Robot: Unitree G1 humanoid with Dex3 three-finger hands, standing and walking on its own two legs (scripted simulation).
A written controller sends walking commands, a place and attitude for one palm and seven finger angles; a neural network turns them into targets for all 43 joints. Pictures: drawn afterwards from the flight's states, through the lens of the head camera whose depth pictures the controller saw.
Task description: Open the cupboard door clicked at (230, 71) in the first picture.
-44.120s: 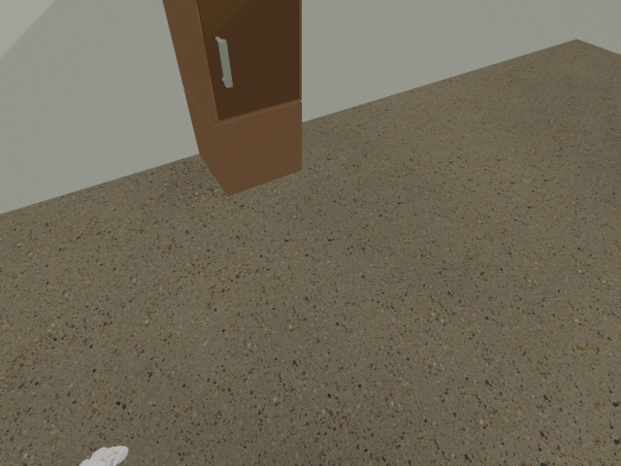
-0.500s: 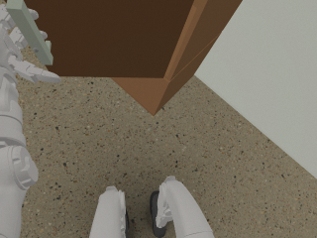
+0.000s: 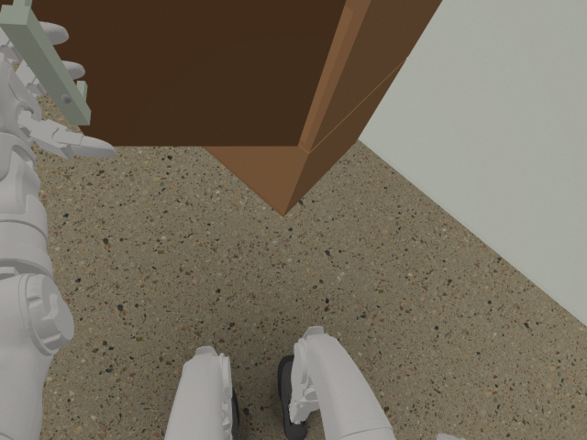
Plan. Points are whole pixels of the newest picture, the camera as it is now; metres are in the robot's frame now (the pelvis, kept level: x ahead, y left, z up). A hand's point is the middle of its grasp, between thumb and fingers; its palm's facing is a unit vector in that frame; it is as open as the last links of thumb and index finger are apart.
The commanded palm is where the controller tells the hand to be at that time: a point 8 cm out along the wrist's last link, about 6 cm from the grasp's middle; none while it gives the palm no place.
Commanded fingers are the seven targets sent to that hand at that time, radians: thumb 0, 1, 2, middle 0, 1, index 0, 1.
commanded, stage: slide the fingers in behind the handle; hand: left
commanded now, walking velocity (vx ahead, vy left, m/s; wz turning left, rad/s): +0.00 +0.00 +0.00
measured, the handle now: (55, 61) +0.58 +0.25 +0.04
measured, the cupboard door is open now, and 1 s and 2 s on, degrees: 46 46 85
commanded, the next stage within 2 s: close the thumb around the handle in 0.12 s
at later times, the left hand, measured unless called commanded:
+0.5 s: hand (71, 100) +0.53 +0.23 +0.04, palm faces +0.03 -1.00 -0.04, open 11.7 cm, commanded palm +0.51 +0.25 +0.03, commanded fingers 0.00 0.34 0.66 -0.36 -1.29 -0.36 -1.29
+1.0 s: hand (72, 99) +0.53 +0.23 +0.04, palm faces +0.03 -1.00 -0.02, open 5.9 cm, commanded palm +0.51 +0.25 +0.03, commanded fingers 0.00 0.90 0.90 -0.40 -1.35 -0.40 -1.35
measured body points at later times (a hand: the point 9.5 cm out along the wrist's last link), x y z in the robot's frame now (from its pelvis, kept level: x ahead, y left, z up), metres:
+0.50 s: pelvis +0.00 +0.00 +0.00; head +0.19 +0.04 +0.41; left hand +0.52 +0.28 +0.04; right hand +0.02 -0.27 -0.10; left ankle +0.01 +0.07 -0.59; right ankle +0.06 -0.11 -0.59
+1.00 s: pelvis +0.00 +0.00 +0.00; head +0.18 +0.05 +0.41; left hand +0.52 +0.28 +0.04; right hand +0.02 -0.27 -0.10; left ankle +0.01 +0.07 -0.59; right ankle +0.06 -0.11 -0.59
